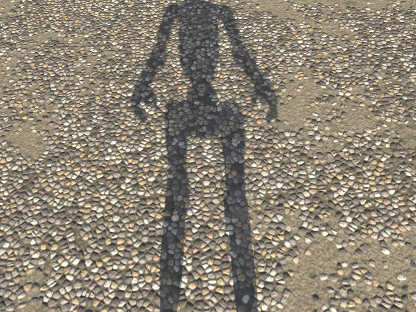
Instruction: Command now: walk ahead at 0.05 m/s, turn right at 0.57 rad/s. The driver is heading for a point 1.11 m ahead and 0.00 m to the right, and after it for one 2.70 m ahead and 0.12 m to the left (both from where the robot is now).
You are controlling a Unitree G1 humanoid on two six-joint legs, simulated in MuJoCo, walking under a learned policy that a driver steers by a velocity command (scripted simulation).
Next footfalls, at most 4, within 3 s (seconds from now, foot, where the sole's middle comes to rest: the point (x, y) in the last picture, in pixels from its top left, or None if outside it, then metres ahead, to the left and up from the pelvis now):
0.24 left None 0.11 0.16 -0.77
0.62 right None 0.03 -0.08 -0.77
1.04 left None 0.40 0.10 -0.77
1.54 right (289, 249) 0.61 -0.19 -0.77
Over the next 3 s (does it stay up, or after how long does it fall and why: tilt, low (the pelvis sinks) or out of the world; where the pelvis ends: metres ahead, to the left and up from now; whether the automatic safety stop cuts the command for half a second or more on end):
stays up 0.72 0.06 0.00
